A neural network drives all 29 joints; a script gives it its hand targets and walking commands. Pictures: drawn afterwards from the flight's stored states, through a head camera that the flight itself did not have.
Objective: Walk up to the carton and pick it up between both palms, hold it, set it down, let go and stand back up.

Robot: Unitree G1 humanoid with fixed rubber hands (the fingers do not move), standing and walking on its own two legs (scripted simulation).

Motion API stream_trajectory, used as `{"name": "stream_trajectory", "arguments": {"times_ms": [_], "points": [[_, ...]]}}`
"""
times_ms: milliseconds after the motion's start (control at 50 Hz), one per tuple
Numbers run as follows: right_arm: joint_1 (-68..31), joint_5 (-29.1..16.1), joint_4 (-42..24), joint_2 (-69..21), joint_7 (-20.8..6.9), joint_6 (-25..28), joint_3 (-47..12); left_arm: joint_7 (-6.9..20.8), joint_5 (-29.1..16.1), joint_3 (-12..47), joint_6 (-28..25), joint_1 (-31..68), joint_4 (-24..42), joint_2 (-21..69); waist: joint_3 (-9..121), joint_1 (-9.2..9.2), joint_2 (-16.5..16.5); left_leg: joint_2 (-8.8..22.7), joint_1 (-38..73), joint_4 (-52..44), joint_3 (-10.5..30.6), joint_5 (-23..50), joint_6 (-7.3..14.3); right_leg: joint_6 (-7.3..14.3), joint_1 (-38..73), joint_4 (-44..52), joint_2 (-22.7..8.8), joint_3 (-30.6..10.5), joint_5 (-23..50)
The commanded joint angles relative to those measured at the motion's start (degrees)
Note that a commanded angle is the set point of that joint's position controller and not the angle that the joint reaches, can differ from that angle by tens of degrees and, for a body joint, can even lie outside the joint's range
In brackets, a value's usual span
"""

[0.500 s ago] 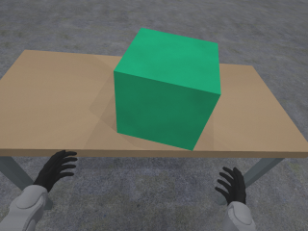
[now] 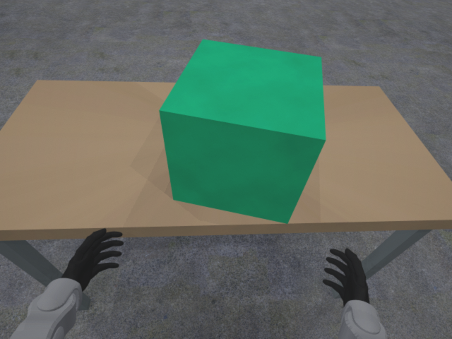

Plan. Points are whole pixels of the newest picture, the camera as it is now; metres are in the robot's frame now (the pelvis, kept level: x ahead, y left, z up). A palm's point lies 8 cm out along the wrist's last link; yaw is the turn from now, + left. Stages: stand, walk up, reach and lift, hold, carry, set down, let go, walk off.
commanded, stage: set down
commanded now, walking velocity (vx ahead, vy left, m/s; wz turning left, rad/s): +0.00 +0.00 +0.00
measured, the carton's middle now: (244, 130) +0.51 -0.04 +0.08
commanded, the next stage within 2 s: let go in 0.20 s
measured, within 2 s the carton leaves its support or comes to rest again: neither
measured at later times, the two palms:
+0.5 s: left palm (93, 297) +0.20 +0.23 -0.04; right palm (355, 312) +0.18 -0.24 -0.05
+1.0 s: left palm out of the picture +0.14 +0.23 -0.08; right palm out of the picture +0.10 -0.28 -0.10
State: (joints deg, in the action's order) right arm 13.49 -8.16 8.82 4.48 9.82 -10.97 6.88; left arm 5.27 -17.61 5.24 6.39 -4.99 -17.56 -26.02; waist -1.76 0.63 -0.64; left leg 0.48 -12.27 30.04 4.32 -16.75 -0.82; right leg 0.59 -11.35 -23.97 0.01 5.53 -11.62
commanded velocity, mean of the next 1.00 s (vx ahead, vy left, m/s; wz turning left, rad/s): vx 0.00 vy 0.00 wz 0.00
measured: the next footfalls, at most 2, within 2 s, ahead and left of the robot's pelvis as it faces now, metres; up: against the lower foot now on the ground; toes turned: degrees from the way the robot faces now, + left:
none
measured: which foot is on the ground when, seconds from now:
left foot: down 0.00-1.00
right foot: down 0.00-1.00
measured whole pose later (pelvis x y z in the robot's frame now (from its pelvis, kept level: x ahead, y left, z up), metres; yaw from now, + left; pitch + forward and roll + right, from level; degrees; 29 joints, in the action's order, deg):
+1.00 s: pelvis +0.00 +0.00 +0.00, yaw +0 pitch -2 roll -2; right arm 15.4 0.4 41.4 16.6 -2.7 0.2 5.9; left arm 1.6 -6.9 3.9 -1.2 -12.9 -36.2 -15.0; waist -1.8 -0.4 -3.3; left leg 0.5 -9.9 29.1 4.3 -16.9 -0.6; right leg 0.6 -9.4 -24.0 0.0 5.5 -12.3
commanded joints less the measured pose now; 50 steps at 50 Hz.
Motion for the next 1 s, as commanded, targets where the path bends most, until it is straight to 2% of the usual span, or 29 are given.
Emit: {"name": "stream_trajectory", "arguments": {"times_ms": [0,100,140,280,300,320,400,460,520,540,600,640,700,720,740,760,780,800,860,900,980], "points": [[-7.29,2.72,-4.74,8.05,-1.21,5.33,-1.92,-0.57,2.59,-3.37,-2.05,2.21,6.68,-5.11,9.86,-1.59,-7.46,0.58,1.08,-7.93,-2.90,22.17,-5.99,-0.21,14.85,1.73,-0.60,-7.25,11.14],[-7.19,3.42,-3.40,9.34,-2.55,7.34,-1.38,-1.02,3.55,-3.68,-1.41,1.11,6.12,-3.45,11.13,-1.61,-5.26,0.12,1.78,-7.84,-4.06,24.38,-5.87,-0.42,15.26,2.04,-0.06,-7.03,13.23],[-7.48,3.54,-0.83,10.40,-3.31,8.08,-0.92,-1.34,4.61,-3.40,-1.03,0.40,4.66,-2.30,9.96,-1.80,-5.56,0.23,2.14,-8.12,-3.96,24.39,-5.64,-0.13,14.59,2.15,0.23,-6.88,13.05],[-9.89,5.86,5.86,11.69,-5.89,9.40,-0.39,-2.63,7.29,-2.48,-0.22,2.14,1.16,1.04,8.55,-2.09,-4.97,0.69,0.69,-10.38,-3.66,19.36,-5.51,0.02,14.34,2.38,0.80,-5.79,9.77],[-11.83,6.08,4.53,11.47,-5.85,9.95,-0.29,-2.74,6.81,-2.67,-0.67,4.49,2.09,-0.10,9.14,-2.29,-4.33,0.61,-0.50,-10.34,-3.84,18.37,-5.09,-0.29,15.26,1.93,0.68,-5.64,9.88],[-11.59,6.48,7.37,12.03,-6.60,9.79,-0.23,-3.15,7.58,-2.13,-0.19,4.01,0.48,1.36,8.47,-2.38,-4.92,1.02,-0.39,-11.11,-3.43,17.35,-5.08,0.01,14.72,1.87,0.82,-5.47,8.87],[-13.52,8.02,9.70,12.53,-7.87,10.75,-0.07,-4.06,9.28,-2.42,0.10,5.00,-0.92,2.50,8.39,-2.25,-4.57,1.08,-2.92,-12.16,-3.93,15.11,-4.35,-0.08,17.02,1.19,1.32,-4.97,9.10],[-14.89,9.19,12.33,12.52,-8.86,11.07,0.27,-4.97,10.53,-2.20,0.04,5.93,-1.73,3.54,7.82,-2.48,-5.61,1.82,-6.28,-13.93,-3.73,11.13,-3.39,-0.29,19.06,-0.26,1.74,-4.58,8.25],[-15.52,9.89,14.44,12.89,-9.49,11.67,0.21,-5.41,11.41,-2.29,0.19,5.85,-3.59,4.46,7.95,-2.56,-4.83,1.59,-7.98,-14.67,-4.09,9.55,-2.61,-0.14,20.88,-0.68,1.82,-4.51,8.95],[-14.77,10.05,13.61,12.52,-9.33,12.13,0.07,-5.33,11.45,-2.58,-0.27,6.04,-2.70,4.38,8.91,-2.72,-3.68,1.54,-8.16,-14.69,-4.23,9.30,-2.19,-0.35,21.88,-0.88,1.62,-4.64,9.87],[-14.11,10.37,16.89,13.08,-10.16,13.00,0.29,-6.00,12.82,-2.58,-0.18,3.88,-4.23,6.17,7.95,-2.86,-4.59,1.44,-8.31,-15.31,-4.04,9.06,-1.98,0.13,22.18,-0.95,1.95,-4.29,9.76],[-12.78,9.98,17.21,12.49,-10.33,14.01,-0.14,-5.97,12.93,-3.27,-0.51,3.39,-4.36,6.15,7.67,-2.87,-3.58,1.41,-8.12,-15.27,-4.22,9.40,-1.15,0.30,22.23,-0.95,2.13,-4.31,10.30],[-13.65,9.99,21.28,12.83,-10.84,15.17,-0.79,-6.10,14.43,-3.76,-0.31,4.34,-6.28,7.00,6.48,-2.89,-3.31,0.75,-7.62,-14.39,-5.19,9.67,-1.07,0.81,20.74,-0.33,2.09,-4.32,9.02],[-11.04,10.29,23.09,13.18,-11.42,15.67,-1.12,-6.44,15.55,-3.76,-0.05,1.45,-6.60,8.05,6.14,-2.67,-3.57,0.97,-5.87,-14.96,-4.54,10.40,-1.19,0.98,20.58,-0.15,2.39,-3.96,8.76],[-10.73,10.07,22.17,12.86,-11.39,16.40,-1.41,-6.44,15.12,-4.08,-0.21,1.47,-6.27,7.82,6.61,-2.61,-2.66,0.71,-5.76,-14.64,-4.81,10.68,-0.82,0.90,20.75,-0.05,2.39,-4.06,9.66],[-6.45,11.59,26.36,19.43,-11.54,15.31,-1.09,-5.90,20.83,-9.98,-5.61,-10.30,-13.20,-2.54,9.11,1.93,-2.10,2.15,-1.00,-8.78,0.67,9.82,1.82,1.36,12.47,-1.67,-7.68,-8.27,14.46],[-3.60,11.01,26.48,20.29,-11.21,14.78,-0.96,-4.97,20.88,-9.71,-8.19,-9.83,-13.11,-4.27,10.55,-0.08,-1.22,3.24,2.72,-10.21,1.48,8.28,1.80,2.03,10.04,-1.53,-7.86,-9.10,13.11],[-2.40,10.68,27.00,21.13,-11.49,14.65,-0.96,-4.50,21.01,-9.39,-9.52,-8.47,-12.99,-3.76,9.25,-0.40,-0.67,3.65,3.24,-10.55,1.93,7.70,2.06,1.94,7.83,-1.16,-7.49,-9.38,10.31],[-4.27,10.48,27.68,21.97,-12.11,14.83,-1.59,-3.80,20.35,-8.20,-10.76,-7.77,-13.87,-2.62,6.80,-0.24,-1.98,4.34,2.25,-10.12,2.62,6.48,3.00,1.74,4.02,0.23,-6.48,-10.05,3.83],[-3.74,10.44,28.55,21.68,-12.25,14.91,-2.07,-3.66,20.22,-7.88,-11.06,-7.75,-14.44,-2.55,7.07,-0.50,-1.15,4.74,2.11,-10.24,2.75,6.68,3.00,1.63,3.88,0.01,-6.52,-10.11,4.29],[-2.67,10.56,30.36,22.68,-12.14,14.88,-2.42,-4.15,19.99,-7.39,-11.07,-9.16,-16.44,-2.77,7.13,-0.35,-1.83,5.61,2.46,-9.92,3.05,9.60,3.32,1.44,3.52,-0.88,-6.53,-9.91,5.13]]}}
